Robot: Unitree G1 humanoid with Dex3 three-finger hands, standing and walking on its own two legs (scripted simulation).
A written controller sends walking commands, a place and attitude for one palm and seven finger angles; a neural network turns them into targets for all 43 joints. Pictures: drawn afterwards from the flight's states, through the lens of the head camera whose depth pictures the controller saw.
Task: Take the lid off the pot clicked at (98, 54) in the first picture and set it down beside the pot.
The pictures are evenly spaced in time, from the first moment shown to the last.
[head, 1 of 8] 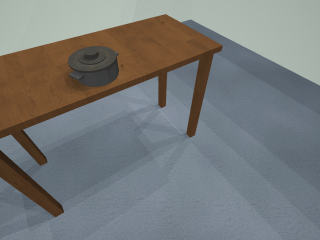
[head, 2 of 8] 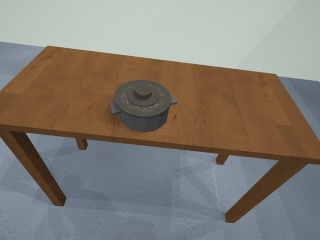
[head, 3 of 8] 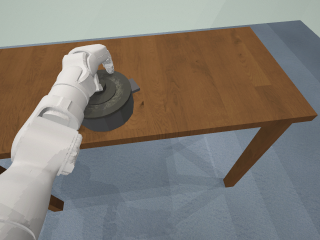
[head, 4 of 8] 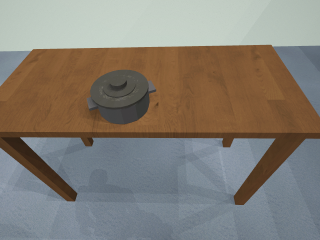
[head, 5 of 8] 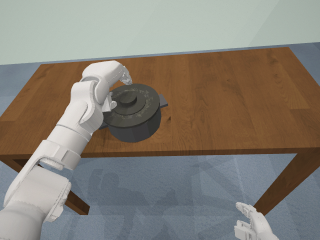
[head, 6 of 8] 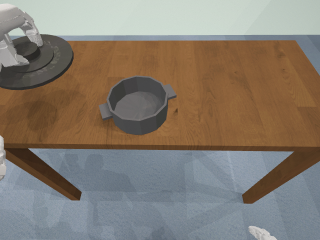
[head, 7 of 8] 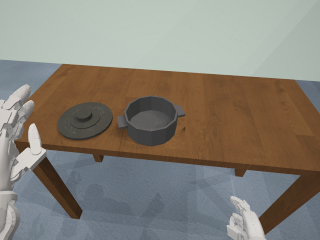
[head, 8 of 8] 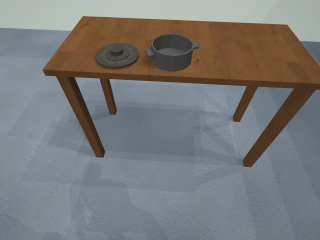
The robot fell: no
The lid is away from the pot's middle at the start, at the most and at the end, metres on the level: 0.00 0.24 0.23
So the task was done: yes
